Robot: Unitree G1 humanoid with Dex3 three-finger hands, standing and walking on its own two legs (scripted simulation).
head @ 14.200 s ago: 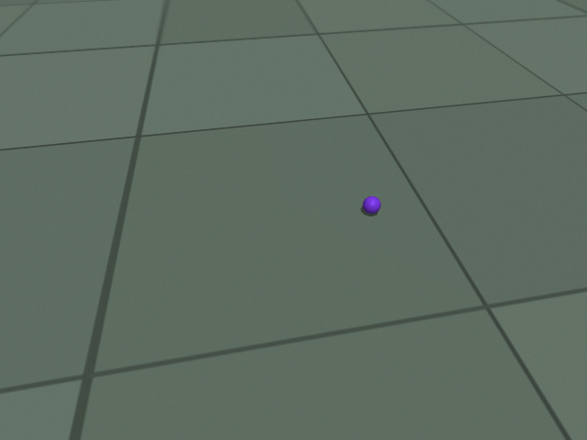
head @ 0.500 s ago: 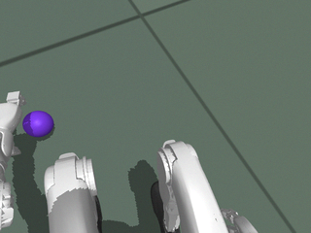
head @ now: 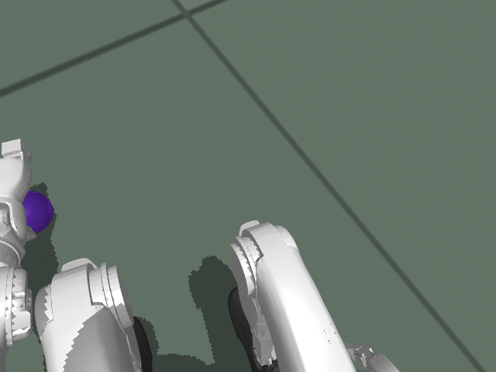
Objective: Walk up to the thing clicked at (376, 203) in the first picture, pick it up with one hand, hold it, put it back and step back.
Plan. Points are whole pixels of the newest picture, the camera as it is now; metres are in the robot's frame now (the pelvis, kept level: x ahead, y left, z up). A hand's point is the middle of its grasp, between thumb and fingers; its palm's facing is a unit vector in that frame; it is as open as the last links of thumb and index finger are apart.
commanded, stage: close in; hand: left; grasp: from above
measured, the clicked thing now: (26, 212) +0.44 +0.31 -0.28
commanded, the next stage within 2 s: rest palm in 0.10 s
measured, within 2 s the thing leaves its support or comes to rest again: neither
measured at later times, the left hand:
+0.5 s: hand (25, 216) +0.42 +0.29 -0.22, palm faces -0.44 -0.15 -0.89, open 14.0 cm
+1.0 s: hand (28, 219) +0.43 +0.30 -0.25, palm faces -0.44 -0.16 -0.88, open 14.0 cm
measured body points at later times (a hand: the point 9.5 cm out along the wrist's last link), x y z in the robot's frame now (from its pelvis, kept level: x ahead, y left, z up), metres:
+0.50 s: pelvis +0.00 +0.00 -0.02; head +0.24 +0.10 +0.35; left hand +0.44 +0.30 -0.17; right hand +0.08 -0.26 -0.10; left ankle +0.08 +0.14 -0.29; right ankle +0.10 -0.11 -0.29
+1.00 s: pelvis +0.01 +0.01 -0.02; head +0.26 +0.11 +0.34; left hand +0.45 +0.30 -0.20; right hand +0.06 -0.24 -0.10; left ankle +0.08 +0.14 -0.29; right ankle +0.10 -0.11 -0.29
